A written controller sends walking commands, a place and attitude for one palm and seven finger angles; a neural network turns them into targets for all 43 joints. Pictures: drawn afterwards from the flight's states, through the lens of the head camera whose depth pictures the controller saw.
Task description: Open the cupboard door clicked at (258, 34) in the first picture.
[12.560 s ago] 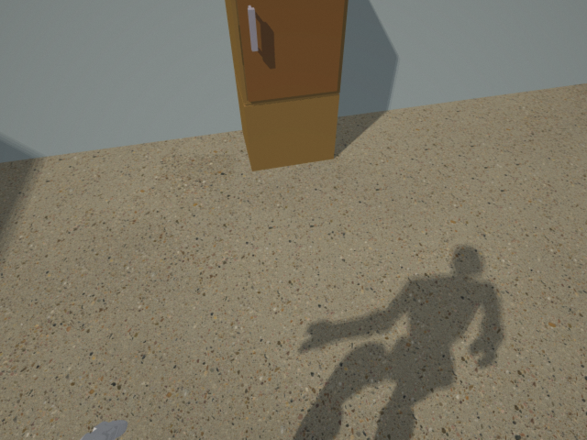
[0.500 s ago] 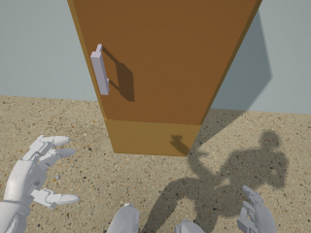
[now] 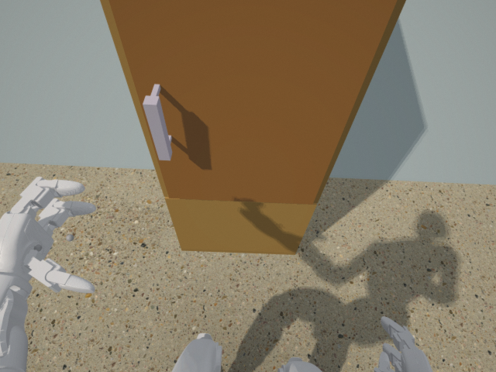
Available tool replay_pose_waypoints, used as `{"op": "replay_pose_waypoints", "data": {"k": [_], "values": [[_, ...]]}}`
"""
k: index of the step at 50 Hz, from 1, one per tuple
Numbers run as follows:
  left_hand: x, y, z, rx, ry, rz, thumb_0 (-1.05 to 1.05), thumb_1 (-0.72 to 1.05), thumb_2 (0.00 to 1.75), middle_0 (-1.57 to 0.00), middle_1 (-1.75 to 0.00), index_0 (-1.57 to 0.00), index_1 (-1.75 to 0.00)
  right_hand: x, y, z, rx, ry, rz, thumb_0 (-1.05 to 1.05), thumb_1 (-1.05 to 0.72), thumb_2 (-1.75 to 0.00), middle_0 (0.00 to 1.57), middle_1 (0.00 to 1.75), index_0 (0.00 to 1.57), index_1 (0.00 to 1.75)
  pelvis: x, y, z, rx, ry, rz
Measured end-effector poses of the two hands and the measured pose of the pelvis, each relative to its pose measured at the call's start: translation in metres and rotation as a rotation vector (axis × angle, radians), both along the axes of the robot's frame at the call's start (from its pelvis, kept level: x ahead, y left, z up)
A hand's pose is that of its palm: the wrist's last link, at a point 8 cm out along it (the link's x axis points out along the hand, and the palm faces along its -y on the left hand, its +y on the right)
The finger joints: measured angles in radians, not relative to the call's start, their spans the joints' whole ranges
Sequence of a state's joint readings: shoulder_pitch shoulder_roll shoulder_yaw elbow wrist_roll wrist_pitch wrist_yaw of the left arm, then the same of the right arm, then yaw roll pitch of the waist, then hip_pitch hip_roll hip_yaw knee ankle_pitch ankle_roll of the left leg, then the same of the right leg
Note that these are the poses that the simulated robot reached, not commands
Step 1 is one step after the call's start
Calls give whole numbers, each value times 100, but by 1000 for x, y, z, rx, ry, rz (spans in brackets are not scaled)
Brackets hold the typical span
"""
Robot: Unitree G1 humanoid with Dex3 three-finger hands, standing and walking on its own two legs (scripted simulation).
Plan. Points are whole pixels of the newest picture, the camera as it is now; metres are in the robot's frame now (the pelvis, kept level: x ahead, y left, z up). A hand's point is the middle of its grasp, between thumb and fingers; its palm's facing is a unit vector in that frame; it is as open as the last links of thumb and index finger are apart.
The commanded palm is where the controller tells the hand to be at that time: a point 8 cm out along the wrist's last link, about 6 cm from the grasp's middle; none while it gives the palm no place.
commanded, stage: raise the hand with hooked fingers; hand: left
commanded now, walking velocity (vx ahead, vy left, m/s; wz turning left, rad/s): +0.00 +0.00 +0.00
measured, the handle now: (161, 123) +0.56 +0.21 +0.04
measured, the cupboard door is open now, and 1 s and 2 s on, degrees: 0 0 0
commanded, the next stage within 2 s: move the hooked fingers beside the handle in 0.48 s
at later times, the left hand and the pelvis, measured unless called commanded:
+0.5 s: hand (87, 230) +0.30 +0.26 +0.06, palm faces +0.02 -1.00 -0.04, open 14.0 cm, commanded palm +0.28 +0.31 +0.06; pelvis +0.02 -0.01 +0.00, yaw +0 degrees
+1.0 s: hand (104, 194) +0.37 +0.26 +0.06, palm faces +0.00 -1.00 -0.02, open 14.0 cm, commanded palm +0.35 +0.31 +0.06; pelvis +0.01 -0.01 +0.00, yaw -1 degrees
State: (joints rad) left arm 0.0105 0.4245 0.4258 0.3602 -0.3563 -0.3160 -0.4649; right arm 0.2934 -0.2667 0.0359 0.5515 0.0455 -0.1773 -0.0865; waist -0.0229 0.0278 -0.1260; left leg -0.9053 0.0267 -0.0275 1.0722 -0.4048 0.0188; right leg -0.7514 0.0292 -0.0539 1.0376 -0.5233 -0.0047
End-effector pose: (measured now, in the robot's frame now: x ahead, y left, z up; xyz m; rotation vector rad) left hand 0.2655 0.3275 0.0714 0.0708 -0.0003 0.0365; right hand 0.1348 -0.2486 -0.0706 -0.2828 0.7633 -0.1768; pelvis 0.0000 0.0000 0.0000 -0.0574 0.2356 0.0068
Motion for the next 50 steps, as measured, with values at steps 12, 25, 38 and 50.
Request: {"op": "replay_pose_waypoints", "data": {"k": [12,25,38,50], "values": [[13,-13,-12,-31,37,-16,-1,-50,30,-30,-120,-30,-120,2,-16,1,-10,18,-20,1,-91,-90,21,30,20,30,10,-5,2,12,17,-14],[17,-16,-7,-29,34,-15,-1,-50,30,-30,-120,-30,-120,22,-12,0,16,-5,-6,1,-91,-90,20,30,20,30,16,-9,2,14,19,-11],[34,-16,-15,-41,22,-8,-1,-50,30,-30,-120,-30,-120,17,-14,-9,-3,29,4,1,-91,-90,21,30,20,30,10,-10,-4,10,27,-5],[85,-16,-13,-48,35,-37,-1,-50,30,-30,-120,-30,-120,-20,-19,-15,-15,132,-78,1,-91,-90,21,30,20,30,10,-6,-4,8,51,-24]]}}
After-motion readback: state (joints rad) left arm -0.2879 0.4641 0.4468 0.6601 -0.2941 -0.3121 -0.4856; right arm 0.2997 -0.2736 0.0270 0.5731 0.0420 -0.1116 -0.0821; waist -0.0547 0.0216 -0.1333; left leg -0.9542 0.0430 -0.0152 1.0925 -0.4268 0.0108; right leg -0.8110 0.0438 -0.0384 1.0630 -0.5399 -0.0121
